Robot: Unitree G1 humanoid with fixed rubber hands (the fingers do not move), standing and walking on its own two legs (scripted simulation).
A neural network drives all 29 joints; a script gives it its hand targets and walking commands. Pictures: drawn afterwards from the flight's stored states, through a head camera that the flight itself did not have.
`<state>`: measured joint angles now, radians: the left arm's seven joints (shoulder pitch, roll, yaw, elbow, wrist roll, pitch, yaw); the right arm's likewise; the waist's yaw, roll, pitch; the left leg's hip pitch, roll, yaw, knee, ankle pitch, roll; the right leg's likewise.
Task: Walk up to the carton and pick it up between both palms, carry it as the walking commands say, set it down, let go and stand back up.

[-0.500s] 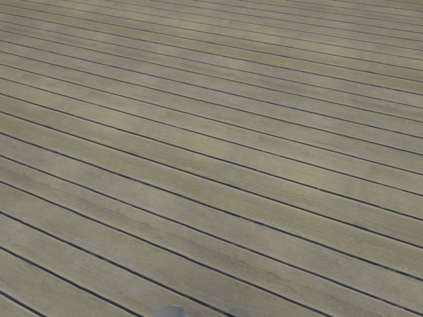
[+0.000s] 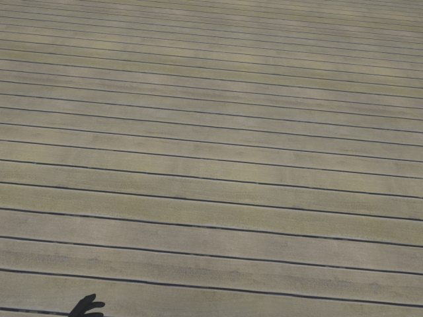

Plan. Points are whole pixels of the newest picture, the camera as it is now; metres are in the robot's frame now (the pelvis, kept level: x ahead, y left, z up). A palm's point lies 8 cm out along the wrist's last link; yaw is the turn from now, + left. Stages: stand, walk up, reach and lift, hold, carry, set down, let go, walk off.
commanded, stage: walk up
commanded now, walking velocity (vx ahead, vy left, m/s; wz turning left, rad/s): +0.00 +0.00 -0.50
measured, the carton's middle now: out of the picture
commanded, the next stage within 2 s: none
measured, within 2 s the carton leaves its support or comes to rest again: neither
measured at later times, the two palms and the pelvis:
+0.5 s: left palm out of the picture +0.14 +0.26 -0.14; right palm out of the picture +0.06 -0.27 -0.11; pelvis +0.01 +0.01 -0.01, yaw -15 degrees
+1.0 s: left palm (138, 283) +0.22 +0.15 -0.10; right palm out of the picture -0.08 -0.29 -0.13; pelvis -0.01 -0.02 +0.00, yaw -32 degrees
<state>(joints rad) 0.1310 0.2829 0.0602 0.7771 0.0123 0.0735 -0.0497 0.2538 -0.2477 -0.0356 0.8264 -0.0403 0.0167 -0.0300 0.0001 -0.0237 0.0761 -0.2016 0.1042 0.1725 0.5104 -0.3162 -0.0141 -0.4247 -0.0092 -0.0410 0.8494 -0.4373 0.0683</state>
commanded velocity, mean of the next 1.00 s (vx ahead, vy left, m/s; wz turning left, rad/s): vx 0.00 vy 0.00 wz -0.49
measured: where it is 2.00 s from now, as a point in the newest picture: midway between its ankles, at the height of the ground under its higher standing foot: outside the picture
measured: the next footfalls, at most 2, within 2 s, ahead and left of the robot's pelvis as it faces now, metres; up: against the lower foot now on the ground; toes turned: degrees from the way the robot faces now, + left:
right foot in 0.10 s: +0.03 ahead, -0.13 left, +0.00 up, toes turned -8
left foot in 0.48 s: +0.12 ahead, +0.12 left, +0.00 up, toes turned -12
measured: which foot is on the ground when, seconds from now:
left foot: down 0.00-0.10, up 0.12-0.46, down 0.48-0.84, up 0.86-1.00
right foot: up 0.00-0.08, down 0.10-0.48, up 0.50-0.82, down 0.84-1.00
